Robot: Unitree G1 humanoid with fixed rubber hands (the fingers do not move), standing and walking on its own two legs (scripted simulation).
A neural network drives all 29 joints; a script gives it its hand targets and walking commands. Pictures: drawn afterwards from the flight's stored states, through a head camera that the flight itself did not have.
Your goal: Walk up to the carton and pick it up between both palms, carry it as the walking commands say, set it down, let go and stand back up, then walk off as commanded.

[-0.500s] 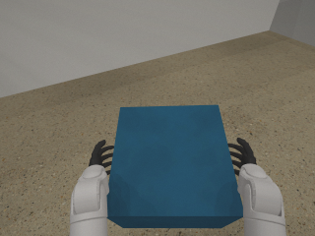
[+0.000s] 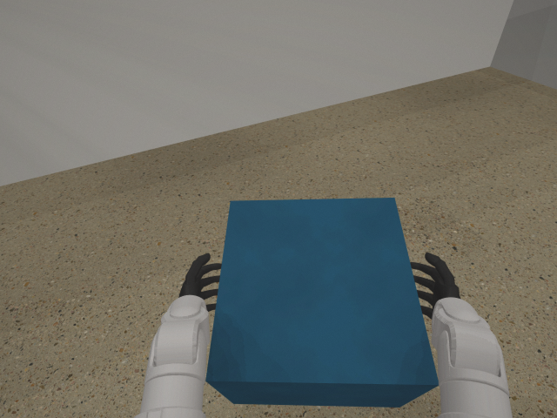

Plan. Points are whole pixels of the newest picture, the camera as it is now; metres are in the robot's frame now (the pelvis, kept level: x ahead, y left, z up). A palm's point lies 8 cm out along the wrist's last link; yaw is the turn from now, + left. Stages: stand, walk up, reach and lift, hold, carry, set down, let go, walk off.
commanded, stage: hold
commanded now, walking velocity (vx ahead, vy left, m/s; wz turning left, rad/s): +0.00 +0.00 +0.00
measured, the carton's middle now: (313, 301) +0.34 -0.05 -0.04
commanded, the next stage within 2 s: set down in 0.36 s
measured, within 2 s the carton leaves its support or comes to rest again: neither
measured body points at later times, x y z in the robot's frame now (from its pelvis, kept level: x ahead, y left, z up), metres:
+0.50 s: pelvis +0.00 -0.03 +0.00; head -0.06 -0.04 +0.45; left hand +0.32 +0.14 +0.05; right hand +0.30 -0.23 +0.05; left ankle +0.00 +0.09 -0.75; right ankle +0.04 -0.15 -0.75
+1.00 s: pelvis +0.01 -0.01 -0.01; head +0.07 -0.01 +0.44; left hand +0.34 +0.14 -0.04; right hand +0.32 -0.23 -0.03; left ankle +0.00 +0.09 -0.75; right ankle +0.04 -0.15 -0.74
